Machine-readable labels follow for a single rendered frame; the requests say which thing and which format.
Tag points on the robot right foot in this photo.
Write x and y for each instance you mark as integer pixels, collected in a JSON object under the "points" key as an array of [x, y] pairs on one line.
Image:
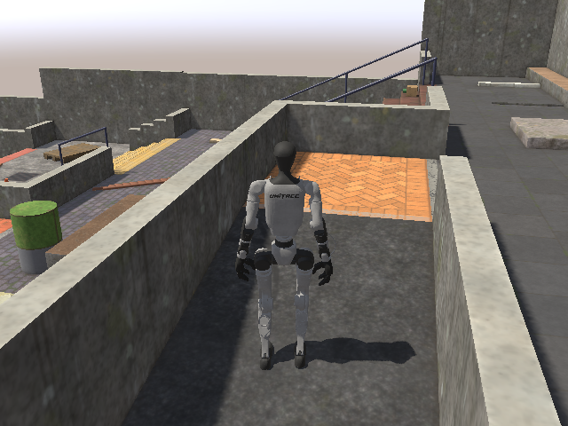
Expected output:
{"points": [[299, 359]]}

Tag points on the right robot hand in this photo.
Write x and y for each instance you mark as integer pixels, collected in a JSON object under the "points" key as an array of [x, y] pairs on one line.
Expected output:
{"points": [[326, 274]]}

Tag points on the robot left forearm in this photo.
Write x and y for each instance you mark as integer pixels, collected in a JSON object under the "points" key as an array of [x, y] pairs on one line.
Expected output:
{"points": [[245, 240]]}

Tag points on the robot right upper arm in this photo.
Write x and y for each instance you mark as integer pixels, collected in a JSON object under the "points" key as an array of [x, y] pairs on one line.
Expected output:
{"points": [[312, 188]]}

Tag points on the robot torso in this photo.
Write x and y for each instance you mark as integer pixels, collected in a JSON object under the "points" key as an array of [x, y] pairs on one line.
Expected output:
{"points": [[284, 212]]}

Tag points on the robot right forearm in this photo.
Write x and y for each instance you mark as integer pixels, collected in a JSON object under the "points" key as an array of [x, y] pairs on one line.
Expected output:
{"points": [[322, 243]]}

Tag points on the robot left upper arm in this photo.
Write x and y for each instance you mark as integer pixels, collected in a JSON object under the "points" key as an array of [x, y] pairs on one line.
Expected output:
{"points": [[256, 188]]}

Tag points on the left robot hand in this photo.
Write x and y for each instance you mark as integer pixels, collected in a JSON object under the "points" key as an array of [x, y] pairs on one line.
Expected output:
{"points": [[240, 269]]}

